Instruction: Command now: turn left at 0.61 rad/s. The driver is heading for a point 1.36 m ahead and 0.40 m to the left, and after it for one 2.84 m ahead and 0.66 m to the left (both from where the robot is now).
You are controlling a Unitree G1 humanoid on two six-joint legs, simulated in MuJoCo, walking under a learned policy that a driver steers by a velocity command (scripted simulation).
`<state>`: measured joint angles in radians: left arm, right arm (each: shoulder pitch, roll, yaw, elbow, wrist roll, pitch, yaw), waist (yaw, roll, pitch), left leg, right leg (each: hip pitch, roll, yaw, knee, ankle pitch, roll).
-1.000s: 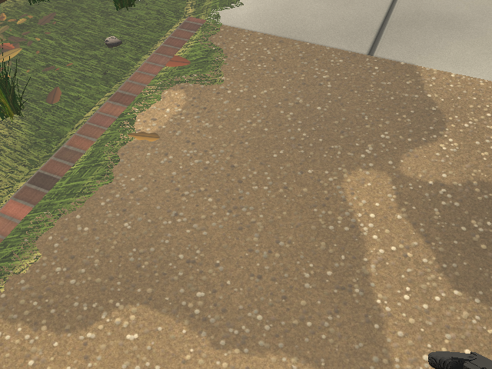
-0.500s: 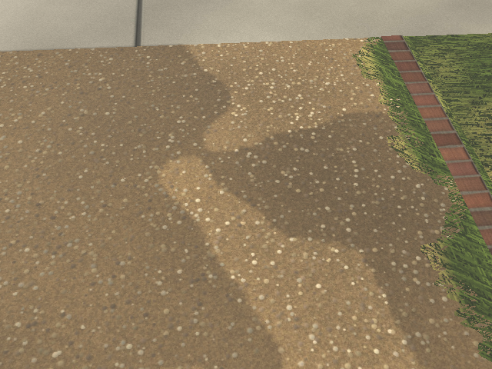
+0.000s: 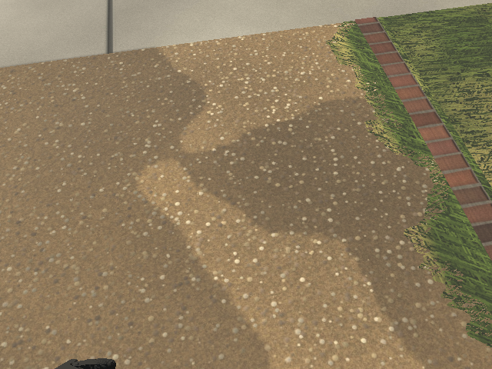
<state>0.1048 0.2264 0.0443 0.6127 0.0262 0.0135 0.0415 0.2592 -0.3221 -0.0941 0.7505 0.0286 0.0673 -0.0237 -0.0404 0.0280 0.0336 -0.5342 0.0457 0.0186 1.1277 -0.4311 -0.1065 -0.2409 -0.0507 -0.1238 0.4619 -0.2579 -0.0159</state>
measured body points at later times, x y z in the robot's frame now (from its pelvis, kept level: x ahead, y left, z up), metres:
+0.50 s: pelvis +0.01 +0.05 +0.00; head +0.05 +0.10 +0.45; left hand +0.07 +0.39 -0.09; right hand +0.28 -0.16 -0.06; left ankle -0.01 +0.13 -0.74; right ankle +0.12 -0.10 -0.67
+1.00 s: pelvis +0.08 +0.06 +0.00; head +0.11 +0.06 +0.45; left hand -0.03 +0.33 -0.11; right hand +0.39 -0.05 -0.07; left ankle -0.02 +0.16 -0.73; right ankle +0.15 -0.04 -0.74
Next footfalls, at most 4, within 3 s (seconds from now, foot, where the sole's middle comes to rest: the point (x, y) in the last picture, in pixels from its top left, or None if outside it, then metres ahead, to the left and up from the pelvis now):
0.22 left None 0.03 0.14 -0.78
0.72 right None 0.18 -0.01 -0.78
1.02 left None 0.02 0.18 -0.78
1.40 right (234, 358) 0.49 0.07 -0.78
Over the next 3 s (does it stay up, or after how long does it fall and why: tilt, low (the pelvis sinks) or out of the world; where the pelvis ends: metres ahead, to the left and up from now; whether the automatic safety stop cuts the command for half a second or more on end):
stays up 1.67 0.29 0.00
